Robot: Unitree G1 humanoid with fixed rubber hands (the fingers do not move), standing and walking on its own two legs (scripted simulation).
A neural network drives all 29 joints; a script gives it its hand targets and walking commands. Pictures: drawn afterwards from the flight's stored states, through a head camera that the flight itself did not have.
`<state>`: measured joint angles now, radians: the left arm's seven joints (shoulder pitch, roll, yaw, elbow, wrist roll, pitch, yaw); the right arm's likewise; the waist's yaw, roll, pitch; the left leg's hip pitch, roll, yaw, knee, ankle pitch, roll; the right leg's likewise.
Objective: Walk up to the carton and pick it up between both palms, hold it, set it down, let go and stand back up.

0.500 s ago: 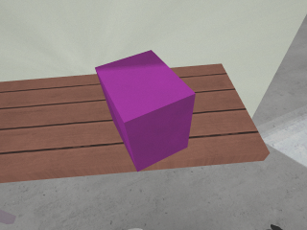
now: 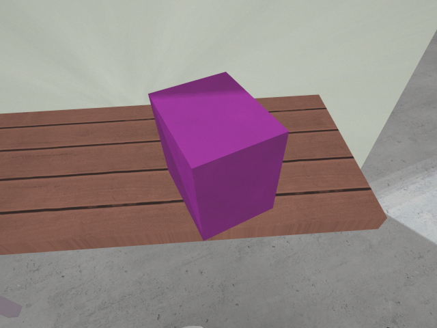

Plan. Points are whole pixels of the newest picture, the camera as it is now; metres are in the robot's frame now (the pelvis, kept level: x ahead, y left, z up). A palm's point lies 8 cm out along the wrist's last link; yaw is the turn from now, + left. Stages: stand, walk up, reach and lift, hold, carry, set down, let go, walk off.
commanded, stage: walk up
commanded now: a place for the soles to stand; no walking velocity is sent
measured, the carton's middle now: (214, 155) +0.46 +0.05 +0.06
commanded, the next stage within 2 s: reach and lift in 0.86 s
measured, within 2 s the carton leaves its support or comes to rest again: neither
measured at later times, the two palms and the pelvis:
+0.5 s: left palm out of the picture +0.08 +0.29 -0.10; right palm out of the picture +0.08 -0.31 -0.10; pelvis +0.00 -0.02 +0.00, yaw +0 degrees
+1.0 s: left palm out of the picture +0.09 +0.31 -0.10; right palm out of the picture +0.11 -0.29 -0.10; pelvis -0.02 -0.01 -0.01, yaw +1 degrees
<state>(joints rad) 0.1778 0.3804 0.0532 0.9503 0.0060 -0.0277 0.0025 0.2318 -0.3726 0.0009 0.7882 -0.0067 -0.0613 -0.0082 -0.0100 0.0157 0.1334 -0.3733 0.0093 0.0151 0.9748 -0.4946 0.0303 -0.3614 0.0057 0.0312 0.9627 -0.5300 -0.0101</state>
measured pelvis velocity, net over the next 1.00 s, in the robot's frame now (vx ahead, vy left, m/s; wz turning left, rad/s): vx -0.02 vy -0.01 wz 0.02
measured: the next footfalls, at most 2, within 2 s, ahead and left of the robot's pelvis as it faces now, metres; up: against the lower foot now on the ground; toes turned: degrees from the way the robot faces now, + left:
none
